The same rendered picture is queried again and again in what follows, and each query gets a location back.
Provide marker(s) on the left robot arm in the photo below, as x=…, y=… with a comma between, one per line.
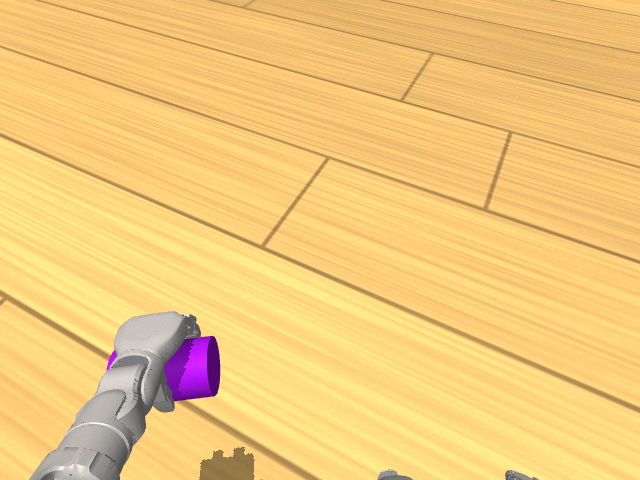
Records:
x=100, y=441

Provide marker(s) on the can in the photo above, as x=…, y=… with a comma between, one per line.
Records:
x=194, y=370

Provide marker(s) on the left robot hand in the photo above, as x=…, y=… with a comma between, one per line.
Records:
x=161, y=334

